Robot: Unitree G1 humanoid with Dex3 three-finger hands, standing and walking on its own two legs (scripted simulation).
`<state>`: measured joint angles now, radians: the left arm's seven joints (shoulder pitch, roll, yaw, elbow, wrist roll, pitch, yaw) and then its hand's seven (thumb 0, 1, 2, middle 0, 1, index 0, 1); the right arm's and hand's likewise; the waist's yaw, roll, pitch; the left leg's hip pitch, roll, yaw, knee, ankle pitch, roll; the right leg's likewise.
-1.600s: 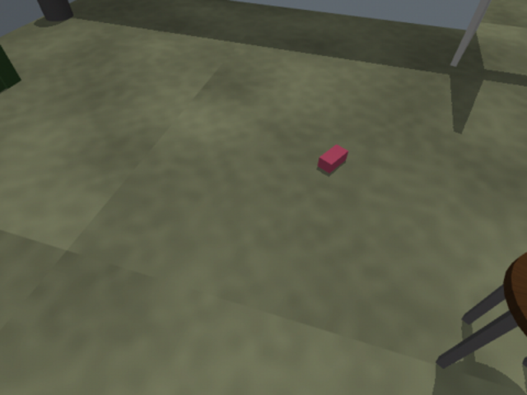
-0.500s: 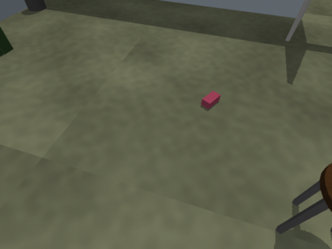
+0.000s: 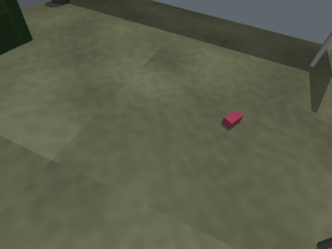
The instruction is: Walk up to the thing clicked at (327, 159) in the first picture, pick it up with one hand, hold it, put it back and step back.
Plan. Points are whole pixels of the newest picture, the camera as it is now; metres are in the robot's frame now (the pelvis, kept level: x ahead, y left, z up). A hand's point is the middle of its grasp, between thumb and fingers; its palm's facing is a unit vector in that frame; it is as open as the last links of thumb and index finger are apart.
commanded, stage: walk up
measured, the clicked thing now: (232, 119) +1.21 -0.69 -0.72
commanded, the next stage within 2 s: none
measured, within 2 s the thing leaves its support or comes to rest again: neither
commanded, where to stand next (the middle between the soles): +0.85 -0.02 m, yaw +4 degrees
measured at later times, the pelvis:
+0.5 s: pelvis +0.25 -0.04 +0.00, yaw +3 degrees
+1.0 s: pelvis +0.46 -0.01 +0.01, yaw +3 degrees
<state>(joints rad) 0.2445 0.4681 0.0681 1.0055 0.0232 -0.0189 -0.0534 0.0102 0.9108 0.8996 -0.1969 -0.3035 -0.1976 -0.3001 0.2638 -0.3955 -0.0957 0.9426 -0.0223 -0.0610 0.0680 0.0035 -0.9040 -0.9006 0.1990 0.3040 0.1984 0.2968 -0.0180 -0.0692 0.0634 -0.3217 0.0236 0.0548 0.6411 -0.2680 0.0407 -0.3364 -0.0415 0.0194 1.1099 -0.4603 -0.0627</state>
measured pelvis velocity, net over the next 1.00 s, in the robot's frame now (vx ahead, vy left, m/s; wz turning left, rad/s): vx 0.46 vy -0.01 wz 0.06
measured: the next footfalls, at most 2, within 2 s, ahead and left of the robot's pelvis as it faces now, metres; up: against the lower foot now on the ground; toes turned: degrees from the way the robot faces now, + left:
right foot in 0.38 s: +0.35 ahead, -0.14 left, +0.00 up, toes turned -2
left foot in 0.82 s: +0.55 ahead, +0.10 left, +0.00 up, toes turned +9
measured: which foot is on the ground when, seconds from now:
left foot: down 0.00-0.42, up 0.44-0.80, down 0.82-1.00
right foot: up 0.00-0.36, down 0.38-0.86, up 0.88-1.00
